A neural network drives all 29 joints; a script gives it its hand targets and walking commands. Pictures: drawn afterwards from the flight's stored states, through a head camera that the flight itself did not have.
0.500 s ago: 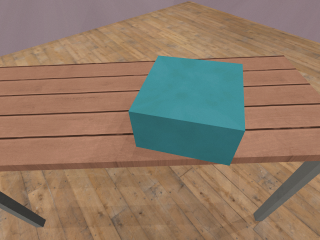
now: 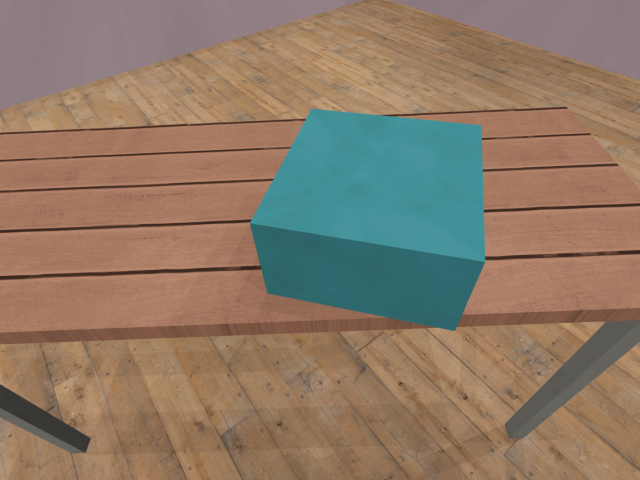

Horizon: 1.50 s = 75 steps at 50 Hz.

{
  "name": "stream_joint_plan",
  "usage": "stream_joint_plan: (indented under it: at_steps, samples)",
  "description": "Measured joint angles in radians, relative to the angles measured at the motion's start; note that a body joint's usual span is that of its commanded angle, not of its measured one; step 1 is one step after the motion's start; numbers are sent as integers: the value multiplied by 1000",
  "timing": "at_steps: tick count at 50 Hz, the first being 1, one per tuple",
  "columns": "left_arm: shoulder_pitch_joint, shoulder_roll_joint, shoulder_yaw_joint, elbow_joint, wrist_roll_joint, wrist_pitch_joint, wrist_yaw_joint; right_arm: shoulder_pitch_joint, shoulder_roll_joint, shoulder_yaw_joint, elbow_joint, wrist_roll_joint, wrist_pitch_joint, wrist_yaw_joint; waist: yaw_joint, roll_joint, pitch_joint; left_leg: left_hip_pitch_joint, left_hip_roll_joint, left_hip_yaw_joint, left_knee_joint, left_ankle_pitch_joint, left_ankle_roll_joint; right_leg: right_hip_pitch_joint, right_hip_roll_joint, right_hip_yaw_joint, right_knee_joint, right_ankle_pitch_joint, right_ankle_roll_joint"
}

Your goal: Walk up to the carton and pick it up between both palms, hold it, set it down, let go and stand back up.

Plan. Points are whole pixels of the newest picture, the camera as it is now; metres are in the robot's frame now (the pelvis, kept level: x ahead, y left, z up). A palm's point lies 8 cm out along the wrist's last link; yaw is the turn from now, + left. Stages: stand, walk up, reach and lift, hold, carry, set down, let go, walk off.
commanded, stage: reach and lift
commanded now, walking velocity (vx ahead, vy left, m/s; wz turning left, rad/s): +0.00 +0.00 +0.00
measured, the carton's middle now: (375, 208) +0.48 -0.06 +0.08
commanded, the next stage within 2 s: none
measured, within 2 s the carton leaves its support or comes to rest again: neither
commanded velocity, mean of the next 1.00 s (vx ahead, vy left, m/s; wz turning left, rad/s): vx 0.00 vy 0.00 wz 0.00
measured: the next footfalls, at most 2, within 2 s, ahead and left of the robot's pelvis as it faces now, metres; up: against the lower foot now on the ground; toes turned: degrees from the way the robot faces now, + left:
none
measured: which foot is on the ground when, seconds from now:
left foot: down 0.00-1.00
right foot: down 0.00-1.00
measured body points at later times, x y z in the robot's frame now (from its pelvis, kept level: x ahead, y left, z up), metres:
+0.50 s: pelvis +0.01 +0.00 +0.01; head +0.01 +0.03 +0.45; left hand +0.17 +0.28 -0.07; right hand +0.17 -0.30 -0.05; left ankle +0.03 +0.10 -0.72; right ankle +0.02 -0.12 -0.71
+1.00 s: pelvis -0.04 +0.00 +0.01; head -0.10 +0.00 +0.46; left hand +0.14 +0.27 +0.01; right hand +0.14 -0.26 +0.03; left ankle +0.03 +0.10 -0.71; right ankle +0.02 -0.12 -0.71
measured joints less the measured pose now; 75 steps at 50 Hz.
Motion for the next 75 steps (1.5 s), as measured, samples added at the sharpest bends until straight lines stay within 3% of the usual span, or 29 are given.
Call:
stream_joint_plan:
  at_steps: [5, 8, 11, 19, 27, 39, 47, 55, 61, 66, 75]
  samples:
    - [-64, 0, -3, -219, 0, 309, 29, -75, 11, -51, 26, -4, -72, 64, 1, -8, 41, -13, 0, 0, 1, 8, -5, -15, 0, 0, 5, 4, -3]
    - [-131, 0, -9, -325, 0, 411, 29, -122, 11, -61, -6, -4, -72, 74, 1, -15, 80, -16, 1, 0, 1, 12, -5, -18, 0, -1, 5, 9, -3]
    - [-173, 0, -9, -412, 0, 451, 19, -133, 11, -62, -63, -4, -73, 68, 1, -25, 102, -16, 1, 0, 1, 12, -5, -18, 0, -1, 5, 8, -3]
    - [-103, 0, 34, -596, 0, 458, -21, -101, 12, -62, -190, -2, -73, 18, -11, -74, 82, 2, 1, 0, -11, 6, -9, 1, 0, -1, -9, 4, 0]
    - [99, 0, 41, -723, 0, 492, -21, -4, 12, -61, -302, 0, -40, 16, -11, -81, 52, 113, 1, 0, -53, 11, -10, 121, 1, -1, -72, 21, 3]
    - [162, 0, 30, -900, -15, 521, -10, 144, 49, -61, -672, 0, 163, 24, -5, -57, 44, 144, 0, 1, -87, 62, -7, 157, 1, -1, -116, 81, 4]
    - [142, 0, 29, -920, -73, 526, -33, 182, 59, -61, -939, 0, 334, -22, -4, -15, 22, 156, 0, 5, -101, 71, -1, 163, 1, 2, -122, 101, 4]
    - [63, 4, 31, -955, -140, 535, -87, 182, 121, -61, -1167, 44, 498, -111, -3, -13, 27, 168, 0, 5, -121, 71, -1, 166, 1, 1, -123, 102, 4]
    - [30, 30, 50, -1037, -161, 556, -107, 201, 128, -61, -1273, 82, 560, -182, -3, -22, 85, 179, -10, 6, -138, 100, -1, 166, 1, 16, -123, 104, 4]
    - [29, 45, 56, -1075, -173, 524, -97, 211, 128, -61, -1343, 118, 566, -169, -3, -25, 89, 180, -10, 12, -138, 101, 2, 167, 1, 23, -126, 104, 4]
    - [37, 45, 55, -1074, -193, 460, -99, 205, 128, -62, -1348, 145, 567, -145, 21, -13, -5, 196, -9, 12, -164, 101, 8, 209, 8, 28, -142, 90, 12]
